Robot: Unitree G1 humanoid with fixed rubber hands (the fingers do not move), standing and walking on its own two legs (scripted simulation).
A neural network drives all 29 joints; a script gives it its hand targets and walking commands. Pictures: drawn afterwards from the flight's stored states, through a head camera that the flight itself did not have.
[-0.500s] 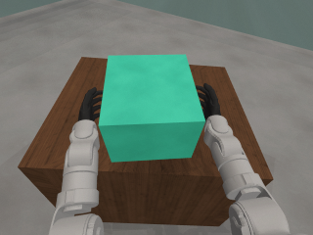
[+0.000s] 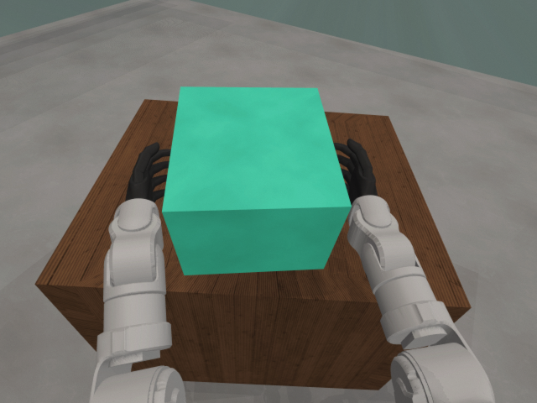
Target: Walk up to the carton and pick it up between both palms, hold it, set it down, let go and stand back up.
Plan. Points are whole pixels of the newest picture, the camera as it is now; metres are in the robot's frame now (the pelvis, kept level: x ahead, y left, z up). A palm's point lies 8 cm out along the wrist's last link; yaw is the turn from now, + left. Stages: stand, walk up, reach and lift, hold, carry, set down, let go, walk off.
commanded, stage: reach and lift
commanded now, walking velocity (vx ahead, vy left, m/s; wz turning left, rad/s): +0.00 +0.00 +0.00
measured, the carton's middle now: (252, 178) +0.42 +0.01 +0.12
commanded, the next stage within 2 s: hold in 0.72 s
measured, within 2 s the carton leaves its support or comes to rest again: neither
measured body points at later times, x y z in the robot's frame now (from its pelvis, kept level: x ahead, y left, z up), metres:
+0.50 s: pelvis +0.00 +0.00 +0.00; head -0.02 +0.03 +0.45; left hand +0.37 +0.17 +0.15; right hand +0.38 -0.15 +0.15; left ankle +0.00 +0.15 -0.75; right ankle -0.01 -0.13 -0.75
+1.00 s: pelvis -0.01 +0.00 +0.00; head -0.04 +0.02 +0.45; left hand +0.36 +0.18 +0.18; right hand +0.37 -0.14 +0.17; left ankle +0.00 +0.15 -0.75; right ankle -0.01 -0.13 -0.75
